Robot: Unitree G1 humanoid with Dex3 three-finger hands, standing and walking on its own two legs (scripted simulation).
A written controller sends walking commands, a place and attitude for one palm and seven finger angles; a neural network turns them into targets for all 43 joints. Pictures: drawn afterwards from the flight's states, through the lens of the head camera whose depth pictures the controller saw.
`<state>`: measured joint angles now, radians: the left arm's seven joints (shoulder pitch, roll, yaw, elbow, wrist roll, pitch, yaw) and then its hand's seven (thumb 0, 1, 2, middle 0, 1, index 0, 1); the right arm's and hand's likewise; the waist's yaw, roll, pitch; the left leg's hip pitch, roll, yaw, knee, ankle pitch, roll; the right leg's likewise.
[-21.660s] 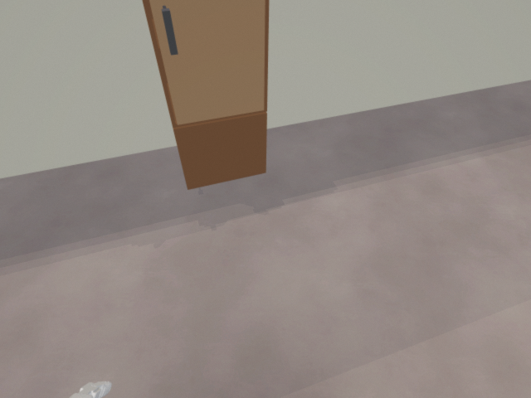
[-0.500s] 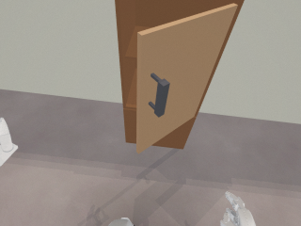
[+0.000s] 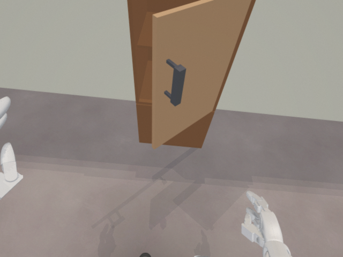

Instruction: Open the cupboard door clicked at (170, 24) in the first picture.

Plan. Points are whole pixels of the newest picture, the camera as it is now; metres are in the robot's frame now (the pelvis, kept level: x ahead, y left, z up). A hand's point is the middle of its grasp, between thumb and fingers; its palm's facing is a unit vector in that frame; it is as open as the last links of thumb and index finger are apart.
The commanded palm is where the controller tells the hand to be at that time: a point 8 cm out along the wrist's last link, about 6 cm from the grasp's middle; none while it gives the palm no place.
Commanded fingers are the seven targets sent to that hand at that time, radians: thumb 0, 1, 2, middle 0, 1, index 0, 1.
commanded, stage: stop stepping back and stand still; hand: left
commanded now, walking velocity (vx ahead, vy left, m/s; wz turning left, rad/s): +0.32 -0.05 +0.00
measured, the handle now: (172, 82) +0.59 +0.04 +0.04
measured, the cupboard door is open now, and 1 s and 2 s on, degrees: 44 44 44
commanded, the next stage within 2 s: let the arm hang, fingers relaxed in 1.30 s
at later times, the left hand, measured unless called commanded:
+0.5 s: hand out of the picture +0.11 +0.23 +0.16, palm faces +0.47 -0.76 -0.44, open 7.4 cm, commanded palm +0.04 +0.27 +0.17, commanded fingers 0.00 0.90 0.90 -0.20 -0.30 -0.20 -0.30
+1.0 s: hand out of the picture +0.09 +0.28 +0.14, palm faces +0.44 -0.78 -0.44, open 7.4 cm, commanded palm +0.03 +0.31 +0.17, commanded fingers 0.00 0.90 0.90 -0.20 -0.30 -0.20 -0.30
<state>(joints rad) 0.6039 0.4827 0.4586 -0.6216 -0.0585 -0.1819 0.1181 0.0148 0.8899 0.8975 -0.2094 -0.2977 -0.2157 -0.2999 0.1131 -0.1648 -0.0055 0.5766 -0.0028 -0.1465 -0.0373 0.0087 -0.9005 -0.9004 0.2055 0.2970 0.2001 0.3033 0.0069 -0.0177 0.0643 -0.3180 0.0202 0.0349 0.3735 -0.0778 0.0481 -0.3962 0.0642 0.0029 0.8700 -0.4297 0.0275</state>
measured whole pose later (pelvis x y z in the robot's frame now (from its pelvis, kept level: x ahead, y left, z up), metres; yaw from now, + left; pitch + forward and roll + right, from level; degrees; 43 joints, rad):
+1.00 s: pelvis -0.10 +0.00 -0.01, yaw +1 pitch +0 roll +0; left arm 0.53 0.37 0.40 -0.44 -0.03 -0.19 0.14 0.01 0.89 0.90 -0.21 -0.30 -0.22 -0.30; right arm 0.21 -0.19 0.02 0.63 0.00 -0.12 -0.08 0.01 -0.90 -0.90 0.21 0.30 0.20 0.30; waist 0.02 -0.03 0.02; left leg -0.24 -0.01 0.05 0.47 -0.23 0.03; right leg -0.19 0.00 -0.03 0.47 -0.28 -0.01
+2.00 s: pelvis -0.14 +0.00 -0.01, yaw +3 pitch -1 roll -1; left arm 0.30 0.25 0.02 1.12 0.01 0.02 0.00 0.01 0.92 0.90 -0.20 -0.30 -0.21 -0.30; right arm 0.27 -0.23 -0.01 1.10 -0.02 0.03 -0.01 0.01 -0.90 -0.90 0.20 0.30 0.20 0.30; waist 0.00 0.03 0.07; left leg -0.27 0.00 0.01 0.44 -0.15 0.02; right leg -0.20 0.01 -0.08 0.43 -0.21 -0.03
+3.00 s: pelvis -0.09 -0.02 +0.00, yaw +2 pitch -1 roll +0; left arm 0.15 0.27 0.02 1.14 0.00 -0.02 0.01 0.00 0.91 0.90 -0.20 -0.30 -0.20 -0.30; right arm 0.13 -0.29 -0.01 1.13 -0.01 0.01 -0.01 0.00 -0.90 -0.90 0.20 0.30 0.20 0.30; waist 0.00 0.03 0.06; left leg -0.13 0.01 0.01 0.32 -0.16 -0.01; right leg -0.08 0.03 -0.07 0.32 -0.22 -0.05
